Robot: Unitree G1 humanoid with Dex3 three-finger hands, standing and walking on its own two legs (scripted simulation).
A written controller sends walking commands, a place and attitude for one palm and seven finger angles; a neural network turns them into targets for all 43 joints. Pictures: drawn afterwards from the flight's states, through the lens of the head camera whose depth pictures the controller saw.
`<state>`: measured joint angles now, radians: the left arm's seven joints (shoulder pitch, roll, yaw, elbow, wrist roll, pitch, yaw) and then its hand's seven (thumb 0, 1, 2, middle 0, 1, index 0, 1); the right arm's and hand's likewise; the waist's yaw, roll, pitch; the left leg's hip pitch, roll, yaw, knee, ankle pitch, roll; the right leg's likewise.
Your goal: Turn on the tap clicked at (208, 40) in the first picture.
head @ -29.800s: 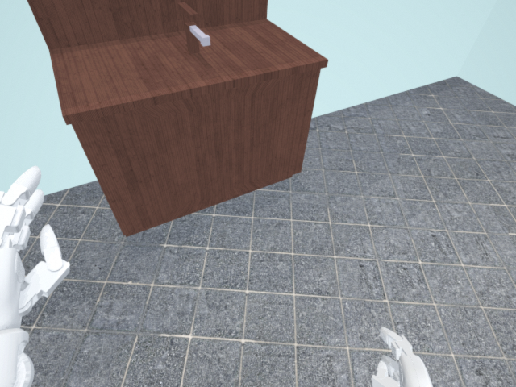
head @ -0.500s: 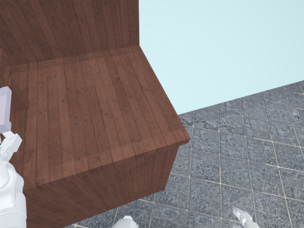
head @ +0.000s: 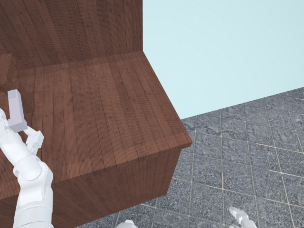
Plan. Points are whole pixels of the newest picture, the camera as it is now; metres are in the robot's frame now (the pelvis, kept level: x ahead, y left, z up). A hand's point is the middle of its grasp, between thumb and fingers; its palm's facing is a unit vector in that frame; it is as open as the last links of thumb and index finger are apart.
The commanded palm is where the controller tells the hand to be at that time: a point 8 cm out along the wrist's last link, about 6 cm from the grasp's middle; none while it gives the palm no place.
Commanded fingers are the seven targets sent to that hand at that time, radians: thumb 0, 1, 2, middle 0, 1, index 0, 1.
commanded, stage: push the lever round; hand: left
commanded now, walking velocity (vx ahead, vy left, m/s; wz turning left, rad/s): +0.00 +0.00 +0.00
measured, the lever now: (18, 124) +0.33 +0.36 +0.09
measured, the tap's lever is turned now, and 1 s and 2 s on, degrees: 10 35 75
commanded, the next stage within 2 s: lift the hand up off the lever in 1.72 s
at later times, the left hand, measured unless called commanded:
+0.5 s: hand (55, 125) +0.35 +0.28 +0.06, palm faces +0.82 -0.57 -0.07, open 7.9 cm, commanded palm +0.31 +0.29 +0.07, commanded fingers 0.00 0.90 0.90 -0.15 -0.15 -0.15 -0.15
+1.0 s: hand (63, 117) +0.38 +0.27 +0.06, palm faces +0.88 -0.48 -0.06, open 7.9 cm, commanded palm +0.34 +0.27 +0.07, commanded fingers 0.00 0.90 0.90 -0.15 -0.15 -0.15 -0.15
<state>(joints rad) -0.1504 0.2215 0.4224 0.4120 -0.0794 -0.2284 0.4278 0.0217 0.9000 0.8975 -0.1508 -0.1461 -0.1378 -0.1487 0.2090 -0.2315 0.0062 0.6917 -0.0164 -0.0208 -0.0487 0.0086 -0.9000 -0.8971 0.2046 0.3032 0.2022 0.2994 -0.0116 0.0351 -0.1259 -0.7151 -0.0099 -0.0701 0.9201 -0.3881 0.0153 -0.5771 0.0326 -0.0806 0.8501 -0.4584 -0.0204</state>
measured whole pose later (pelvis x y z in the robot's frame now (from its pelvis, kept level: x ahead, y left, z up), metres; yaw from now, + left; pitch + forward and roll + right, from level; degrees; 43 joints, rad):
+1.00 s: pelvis +0.00 -0.01 +0.00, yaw +1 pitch +12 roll -3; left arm -0.47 0.14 0.44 0.72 0.06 -0.24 0.79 0.02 0.90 0.90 -0.15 -0.15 -0.13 -0.15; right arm 0.22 -0.22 -0.02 0.76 -0.06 0.04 0.00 0.01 -0.90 -0.90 0.20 0.30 0.20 0.30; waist -0.05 0.04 -0.14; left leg -0.75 -0.01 -0.09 0.92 -0.38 0.00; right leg -0.61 0.04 -0.10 0.86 -0.46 -0.04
